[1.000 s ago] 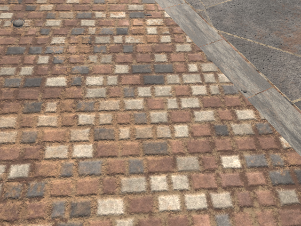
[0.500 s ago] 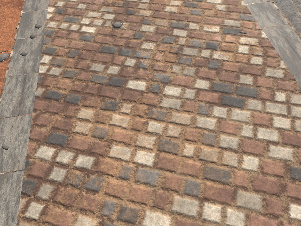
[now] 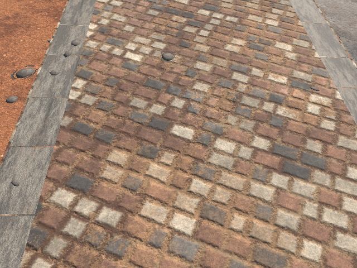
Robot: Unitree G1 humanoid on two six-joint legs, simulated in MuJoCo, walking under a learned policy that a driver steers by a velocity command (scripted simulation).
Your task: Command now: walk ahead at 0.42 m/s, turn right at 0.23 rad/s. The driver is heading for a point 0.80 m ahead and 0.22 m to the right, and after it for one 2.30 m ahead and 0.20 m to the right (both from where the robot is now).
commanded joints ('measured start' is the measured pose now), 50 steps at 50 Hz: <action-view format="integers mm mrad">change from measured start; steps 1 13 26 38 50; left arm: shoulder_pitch -171 188 149 243 -59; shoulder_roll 49 222 124 3 31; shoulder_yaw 3 58 28 -3 -20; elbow -101 -46 -11 -77 -109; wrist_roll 6 -32 -38 -61 12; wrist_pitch -27 -47 -76 -90 -37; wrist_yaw -3 23 41 46 -2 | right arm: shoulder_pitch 33 -43 -352 -19 -72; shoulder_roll -132 -166 -91 -329 -126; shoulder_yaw -29 -19 3 -58 -27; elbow -13 -44 -180 -160 -51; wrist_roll -2 2 -23 -45 7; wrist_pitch -22 -52 10 -30 -62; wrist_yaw -13 -8 21 -31 12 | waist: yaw -46 130 60 -49 12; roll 120 -34 4 312 148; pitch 162 -263 57 -322 54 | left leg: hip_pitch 27 -767 -747 262 -211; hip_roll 291 29 150 526 302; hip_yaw -79 -84 -1 -628 -109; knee -62 1345 654 210 -21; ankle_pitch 220 -164 216 -86 252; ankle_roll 91 -36 -139 114 108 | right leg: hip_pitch -199 966 502 133 4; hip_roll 15 -314 -45 183 -5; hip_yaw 15 728 235 113 43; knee -68 -646 -735 205 13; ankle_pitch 14 -137 269 -398 -60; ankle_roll -11 -417 -230 -75 -33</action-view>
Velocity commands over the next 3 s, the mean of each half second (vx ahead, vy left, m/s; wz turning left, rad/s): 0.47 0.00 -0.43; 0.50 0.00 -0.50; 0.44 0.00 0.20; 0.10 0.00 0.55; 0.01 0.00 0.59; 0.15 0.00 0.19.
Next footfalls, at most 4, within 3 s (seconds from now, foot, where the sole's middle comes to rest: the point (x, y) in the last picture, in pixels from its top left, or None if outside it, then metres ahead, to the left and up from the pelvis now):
0.20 right None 0.27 -0.11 -0.78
0.74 left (185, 245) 0.62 -0.05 -0.78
1.22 right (260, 226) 0.71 -0.36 -0.78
1.68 left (229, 176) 0.95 -0.26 -0.78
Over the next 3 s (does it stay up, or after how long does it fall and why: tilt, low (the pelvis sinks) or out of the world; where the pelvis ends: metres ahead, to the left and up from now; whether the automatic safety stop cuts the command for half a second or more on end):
stays up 0.85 -0.29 0.00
